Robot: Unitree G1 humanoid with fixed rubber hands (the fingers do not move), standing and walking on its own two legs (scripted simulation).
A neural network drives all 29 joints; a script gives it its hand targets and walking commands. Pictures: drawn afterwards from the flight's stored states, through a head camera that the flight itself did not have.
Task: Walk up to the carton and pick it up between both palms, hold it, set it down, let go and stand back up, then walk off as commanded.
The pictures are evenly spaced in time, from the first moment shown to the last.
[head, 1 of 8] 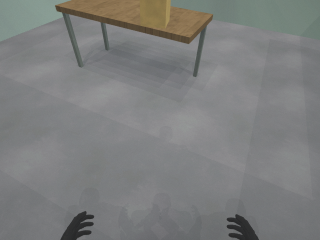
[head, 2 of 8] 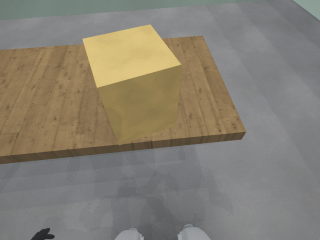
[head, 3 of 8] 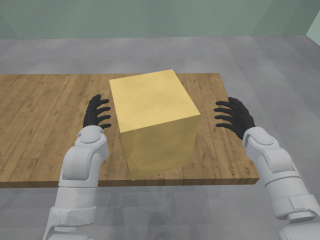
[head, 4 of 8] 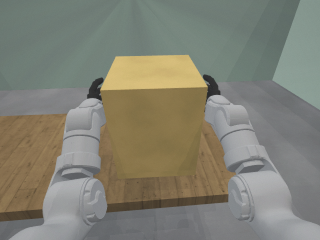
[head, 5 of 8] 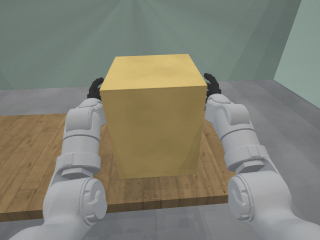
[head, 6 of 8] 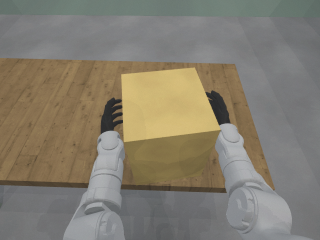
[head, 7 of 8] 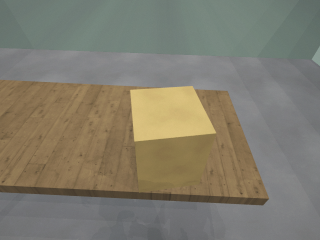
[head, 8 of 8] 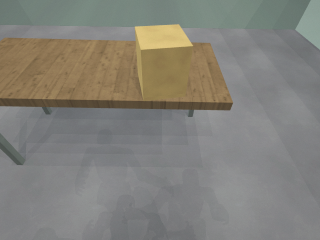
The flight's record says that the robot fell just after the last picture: no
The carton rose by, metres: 0.21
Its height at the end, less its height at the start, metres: +0.00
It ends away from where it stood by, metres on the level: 0.01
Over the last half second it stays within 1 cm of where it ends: yes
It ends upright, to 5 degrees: yes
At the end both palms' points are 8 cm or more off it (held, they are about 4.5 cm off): yes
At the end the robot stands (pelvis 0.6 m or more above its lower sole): yes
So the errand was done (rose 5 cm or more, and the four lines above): yes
